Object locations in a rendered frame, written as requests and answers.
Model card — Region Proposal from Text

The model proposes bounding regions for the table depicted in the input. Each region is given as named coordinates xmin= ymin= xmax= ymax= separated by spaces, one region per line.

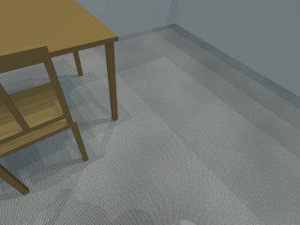
xmin=0 ymin=0 xmax=119 ymax=121

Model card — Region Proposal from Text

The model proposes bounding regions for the chair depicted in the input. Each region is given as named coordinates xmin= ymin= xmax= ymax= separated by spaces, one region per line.
xmin=0 ymin=43 xmax=89 ymax=196

